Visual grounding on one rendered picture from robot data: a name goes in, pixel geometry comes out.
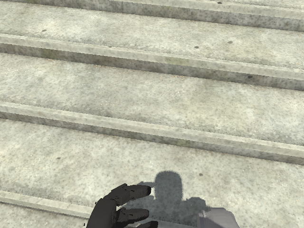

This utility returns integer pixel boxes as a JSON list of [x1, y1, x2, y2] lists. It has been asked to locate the left robot hand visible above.
[[84, 183, 159, 228]]

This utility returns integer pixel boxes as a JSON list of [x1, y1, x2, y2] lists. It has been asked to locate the robot right thigh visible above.
[[197, 207, 239, 228]]

